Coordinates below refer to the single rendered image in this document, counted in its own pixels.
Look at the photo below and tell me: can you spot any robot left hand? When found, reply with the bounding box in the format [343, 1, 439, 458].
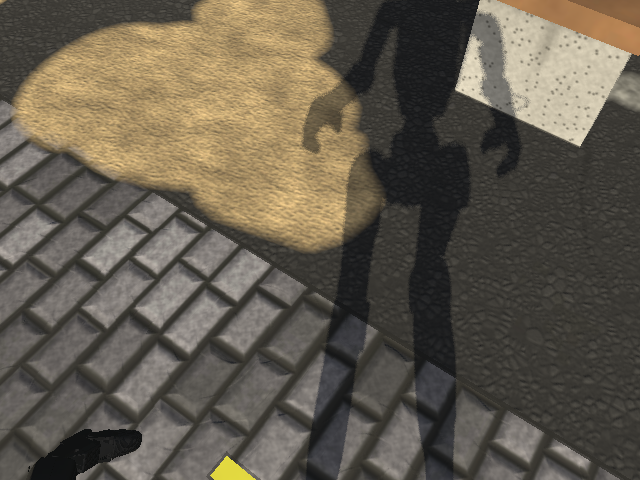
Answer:
[26, 429, 142, 480]

